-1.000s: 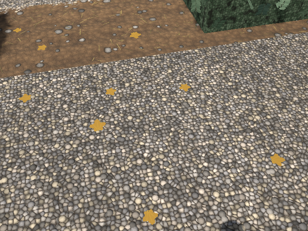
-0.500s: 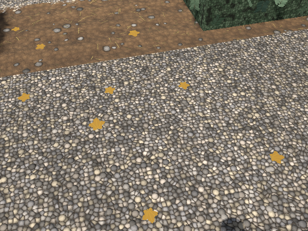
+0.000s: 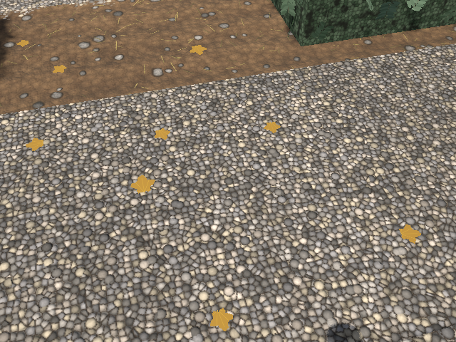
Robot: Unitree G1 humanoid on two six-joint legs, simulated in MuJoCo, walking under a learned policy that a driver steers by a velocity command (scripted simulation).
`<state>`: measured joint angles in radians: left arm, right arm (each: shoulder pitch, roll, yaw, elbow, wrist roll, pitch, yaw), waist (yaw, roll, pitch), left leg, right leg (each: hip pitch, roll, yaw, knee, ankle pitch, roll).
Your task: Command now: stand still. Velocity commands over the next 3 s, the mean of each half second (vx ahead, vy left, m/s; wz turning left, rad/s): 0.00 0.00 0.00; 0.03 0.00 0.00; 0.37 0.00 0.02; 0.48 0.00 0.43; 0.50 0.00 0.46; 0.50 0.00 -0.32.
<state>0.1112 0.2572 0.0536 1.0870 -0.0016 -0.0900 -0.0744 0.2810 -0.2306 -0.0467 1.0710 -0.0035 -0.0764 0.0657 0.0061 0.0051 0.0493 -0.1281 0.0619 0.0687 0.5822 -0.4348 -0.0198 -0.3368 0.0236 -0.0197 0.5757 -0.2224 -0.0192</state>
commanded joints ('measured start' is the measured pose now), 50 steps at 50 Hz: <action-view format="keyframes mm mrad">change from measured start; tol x2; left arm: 1 -10 119 18 -37 -2 -11 1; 44 33 110 8 -32 -5 -13 1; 46 68 155 32 -30 14 -10 15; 47 52 160 42 -44 28 -12 26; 50 -71 26 23 -103 42 -22 56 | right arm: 1 69 -112 -17 -14 1 -7 -4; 44 109 -98 -4 6 3 -10 -8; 47 169 -163 -34 18 -47 -4 -31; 49 245 -137 -34 32 -69 -19 -56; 50 236 -121 -29 31 -60 -25 -66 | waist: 1 -2 14 -26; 44 -2 16 -17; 45 -4 24 -12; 47 -23 78 84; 50 -79 160 161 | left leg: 1 -171 15 -8 -117 181 32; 44 -193 18 -11 -92 169 29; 45 -197 25 -22 -117 48 47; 46 -216 47 -58 -155 -126 94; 47 -213 91 -129 -210 -255 155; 48 -154 147 -217 -267 -319 216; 50 33 290 -370 -362 -262 297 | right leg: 1 161 -38 47 -58 177 -45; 44 136 -39 46 -31 158 -44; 45 135 -34 44 -40 18 -51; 46 95 -19 42 -39 -214 -66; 47 19 -8 48 -38 -339 -79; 48 -67 0 53 -11 -361 -87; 50 -227 1 -6 64 -193 -79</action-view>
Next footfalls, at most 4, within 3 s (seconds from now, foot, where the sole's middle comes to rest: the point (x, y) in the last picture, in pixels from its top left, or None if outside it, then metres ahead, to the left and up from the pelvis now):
1.50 left None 0.26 0.10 -0.76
1.92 right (265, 328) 0.60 -0.09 -0.95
2.38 left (156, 285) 0.75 0.28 -0.95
2.94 right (175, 202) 1.11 0.25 -0.95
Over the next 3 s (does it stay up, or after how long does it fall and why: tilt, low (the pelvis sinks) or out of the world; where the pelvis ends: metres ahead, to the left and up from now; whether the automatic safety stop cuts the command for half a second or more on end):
stays up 0.96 0.27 -0.19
